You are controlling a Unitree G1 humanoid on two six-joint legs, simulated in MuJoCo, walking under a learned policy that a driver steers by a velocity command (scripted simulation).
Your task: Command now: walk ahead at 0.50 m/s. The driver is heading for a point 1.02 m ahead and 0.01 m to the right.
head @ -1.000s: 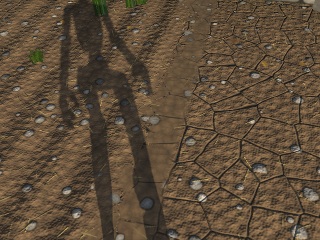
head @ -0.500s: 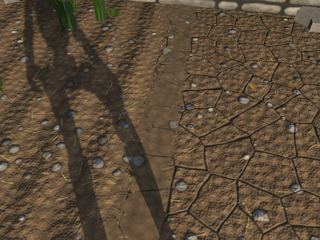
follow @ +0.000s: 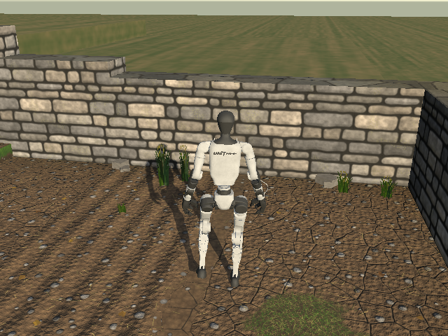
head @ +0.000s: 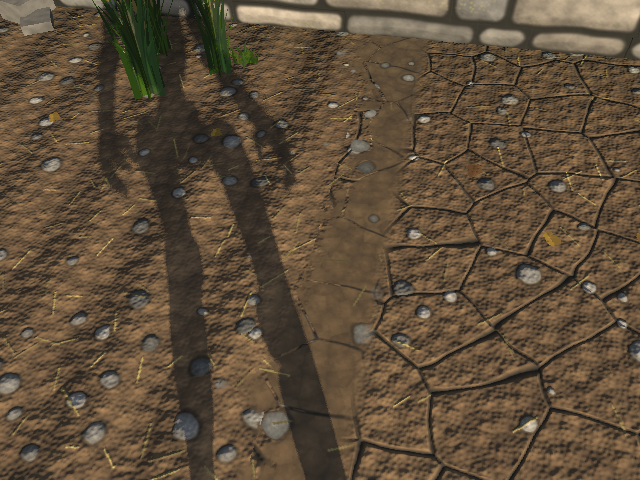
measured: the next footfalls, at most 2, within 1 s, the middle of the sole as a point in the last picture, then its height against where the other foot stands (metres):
left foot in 0.36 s outside the picture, level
right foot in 0.92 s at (388, 388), level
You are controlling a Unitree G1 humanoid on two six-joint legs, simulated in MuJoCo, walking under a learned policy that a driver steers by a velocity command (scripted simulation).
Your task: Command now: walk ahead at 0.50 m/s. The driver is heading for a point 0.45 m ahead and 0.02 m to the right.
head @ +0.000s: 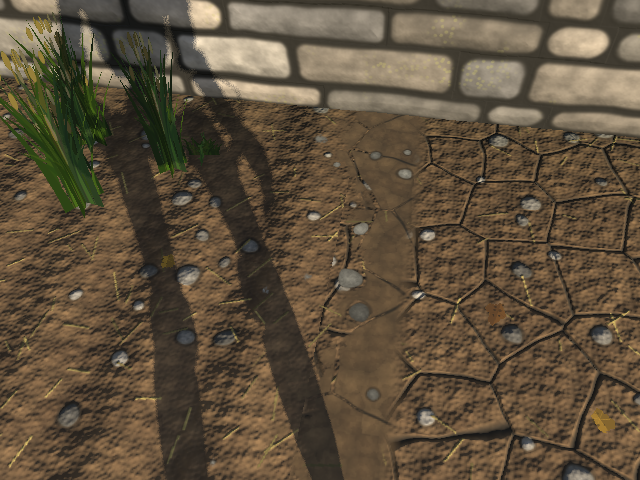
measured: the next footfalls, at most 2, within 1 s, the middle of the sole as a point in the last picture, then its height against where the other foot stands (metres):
left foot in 0.46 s outside the picture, level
right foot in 0.86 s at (382, 475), level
